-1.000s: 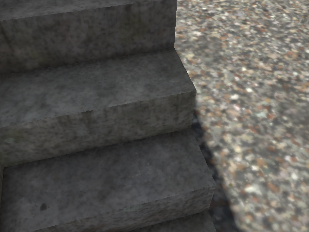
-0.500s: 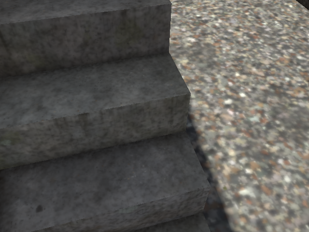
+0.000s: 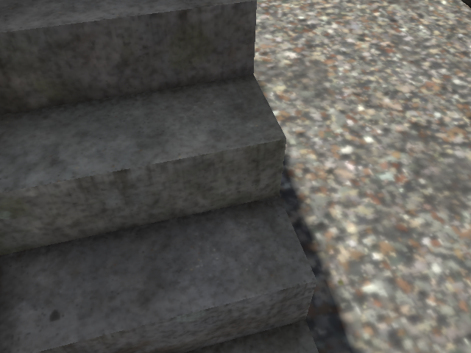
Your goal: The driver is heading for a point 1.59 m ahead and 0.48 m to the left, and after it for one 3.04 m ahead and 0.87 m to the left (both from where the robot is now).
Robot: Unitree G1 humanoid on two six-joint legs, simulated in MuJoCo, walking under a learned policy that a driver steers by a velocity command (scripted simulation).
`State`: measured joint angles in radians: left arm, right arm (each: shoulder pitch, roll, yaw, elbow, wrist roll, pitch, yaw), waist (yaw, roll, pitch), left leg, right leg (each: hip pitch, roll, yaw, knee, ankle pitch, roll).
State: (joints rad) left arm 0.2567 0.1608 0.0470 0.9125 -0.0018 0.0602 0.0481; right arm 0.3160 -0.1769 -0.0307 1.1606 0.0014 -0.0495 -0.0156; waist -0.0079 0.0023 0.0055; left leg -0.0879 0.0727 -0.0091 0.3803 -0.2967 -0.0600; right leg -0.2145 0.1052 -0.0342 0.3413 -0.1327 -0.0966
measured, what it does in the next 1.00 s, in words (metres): steps on the spot: right foot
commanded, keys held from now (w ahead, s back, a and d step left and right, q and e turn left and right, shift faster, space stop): no key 0.10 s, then s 0.40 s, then no key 0.10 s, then w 0.40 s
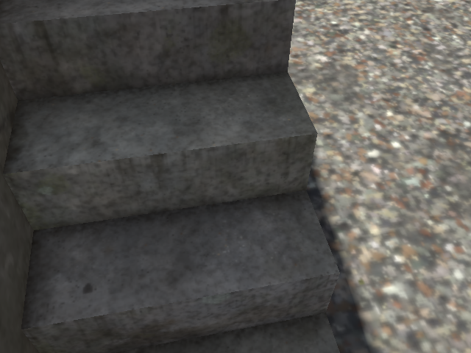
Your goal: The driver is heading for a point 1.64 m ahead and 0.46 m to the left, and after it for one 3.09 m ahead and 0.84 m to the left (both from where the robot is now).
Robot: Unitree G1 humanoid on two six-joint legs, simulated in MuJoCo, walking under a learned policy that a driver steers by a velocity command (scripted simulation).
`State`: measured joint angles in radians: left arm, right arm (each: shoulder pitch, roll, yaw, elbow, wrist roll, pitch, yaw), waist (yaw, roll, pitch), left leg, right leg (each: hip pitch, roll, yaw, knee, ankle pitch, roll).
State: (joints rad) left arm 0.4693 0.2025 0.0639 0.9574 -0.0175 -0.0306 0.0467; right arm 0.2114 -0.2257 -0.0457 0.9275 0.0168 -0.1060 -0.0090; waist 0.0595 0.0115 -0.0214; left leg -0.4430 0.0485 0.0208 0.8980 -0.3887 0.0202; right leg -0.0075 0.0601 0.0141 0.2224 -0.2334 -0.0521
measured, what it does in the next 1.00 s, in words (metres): climbs: left foot, then right foot 0.20 m higher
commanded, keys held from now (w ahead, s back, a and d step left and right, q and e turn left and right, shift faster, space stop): w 0.84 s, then w+q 0.16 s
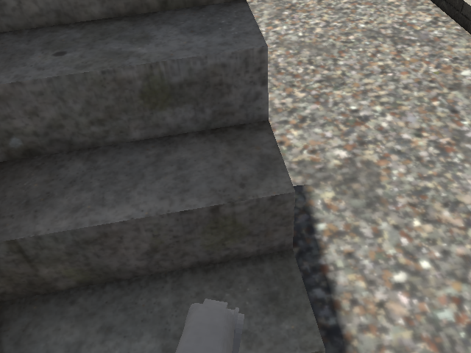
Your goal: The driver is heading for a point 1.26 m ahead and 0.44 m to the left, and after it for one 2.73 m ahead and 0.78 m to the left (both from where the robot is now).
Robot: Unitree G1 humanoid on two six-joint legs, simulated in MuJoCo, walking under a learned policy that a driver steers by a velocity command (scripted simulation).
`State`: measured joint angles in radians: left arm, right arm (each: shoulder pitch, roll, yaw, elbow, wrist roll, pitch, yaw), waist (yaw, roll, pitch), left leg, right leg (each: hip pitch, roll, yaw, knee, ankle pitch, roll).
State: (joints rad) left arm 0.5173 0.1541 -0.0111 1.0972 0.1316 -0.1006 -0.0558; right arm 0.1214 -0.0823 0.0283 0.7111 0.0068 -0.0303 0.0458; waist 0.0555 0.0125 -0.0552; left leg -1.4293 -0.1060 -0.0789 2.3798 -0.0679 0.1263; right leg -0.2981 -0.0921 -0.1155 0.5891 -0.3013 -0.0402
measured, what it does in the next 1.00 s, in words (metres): climbs, turning left: left foot 0.20 m higher, then right foot 0.20 m higher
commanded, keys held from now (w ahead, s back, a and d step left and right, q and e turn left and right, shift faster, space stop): w+q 0.82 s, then w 0.18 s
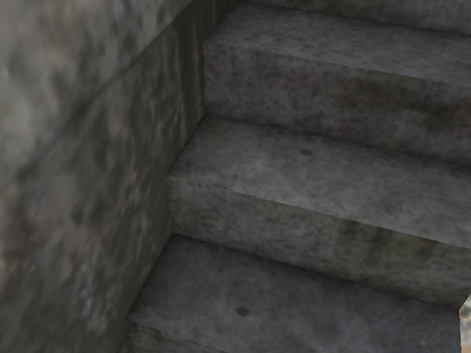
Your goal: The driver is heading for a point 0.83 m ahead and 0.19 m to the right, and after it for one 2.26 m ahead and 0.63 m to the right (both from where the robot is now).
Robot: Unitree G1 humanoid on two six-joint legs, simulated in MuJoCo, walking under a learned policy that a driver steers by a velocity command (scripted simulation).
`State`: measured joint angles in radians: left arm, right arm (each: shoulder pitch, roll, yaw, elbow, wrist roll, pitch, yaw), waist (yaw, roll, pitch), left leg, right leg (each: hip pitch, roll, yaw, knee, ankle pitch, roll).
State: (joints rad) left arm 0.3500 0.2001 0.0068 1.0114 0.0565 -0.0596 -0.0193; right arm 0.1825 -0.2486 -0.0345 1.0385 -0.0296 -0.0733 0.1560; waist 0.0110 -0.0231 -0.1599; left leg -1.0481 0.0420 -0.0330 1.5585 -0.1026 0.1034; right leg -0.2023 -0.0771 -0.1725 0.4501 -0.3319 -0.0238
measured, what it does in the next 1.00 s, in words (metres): climbs: left foot, then right foot 0.20 m higher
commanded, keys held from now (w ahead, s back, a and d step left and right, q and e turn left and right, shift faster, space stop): w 1.00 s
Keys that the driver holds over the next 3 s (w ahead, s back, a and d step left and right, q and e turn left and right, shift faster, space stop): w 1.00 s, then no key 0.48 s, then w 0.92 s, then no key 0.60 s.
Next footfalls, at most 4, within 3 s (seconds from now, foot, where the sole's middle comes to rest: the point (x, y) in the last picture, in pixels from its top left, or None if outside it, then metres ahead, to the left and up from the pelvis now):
0.10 left None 0.08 0.14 -0.78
0.34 right None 0.26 -0.16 -0.58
0.90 left None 0.28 0.00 -0.58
1.24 right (384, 344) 0.45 -0.27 -0.39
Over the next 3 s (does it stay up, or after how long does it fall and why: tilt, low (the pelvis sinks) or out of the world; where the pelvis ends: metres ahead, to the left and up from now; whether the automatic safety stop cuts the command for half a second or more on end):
stays up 0.74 -0.18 0.57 its command is cut before an obstacle after 0.0 s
